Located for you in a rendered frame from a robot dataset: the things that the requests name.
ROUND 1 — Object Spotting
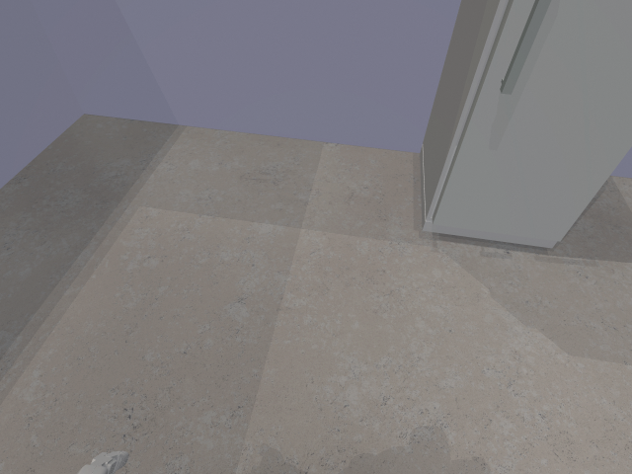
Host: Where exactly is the robot left hand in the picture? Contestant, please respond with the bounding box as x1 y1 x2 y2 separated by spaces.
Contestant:
77 451 129 474

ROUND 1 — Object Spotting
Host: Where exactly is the handle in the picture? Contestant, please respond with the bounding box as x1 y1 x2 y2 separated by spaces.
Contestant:
500 0 551 95

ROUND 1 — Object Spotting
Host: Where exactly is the fridge door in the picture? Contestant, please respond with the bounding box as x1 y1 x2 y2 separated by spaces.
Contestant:
433 0 632 242

